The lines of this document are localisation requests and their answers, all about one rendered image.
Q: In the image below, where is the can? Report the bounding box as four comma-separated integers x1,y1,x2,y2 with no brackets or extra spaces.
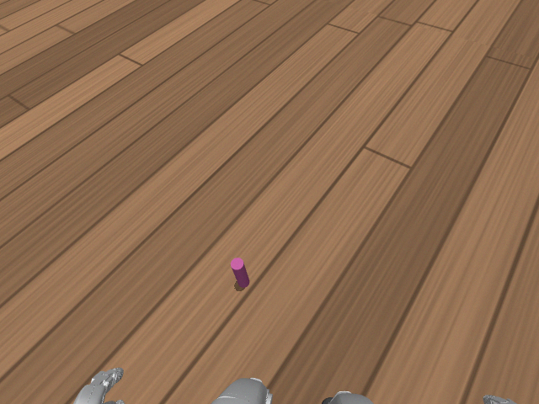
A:
231,258,249,288

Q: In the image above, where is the left robot hand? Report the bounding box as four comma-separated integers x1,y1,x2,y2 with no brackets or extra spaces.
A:
73,368,125,404

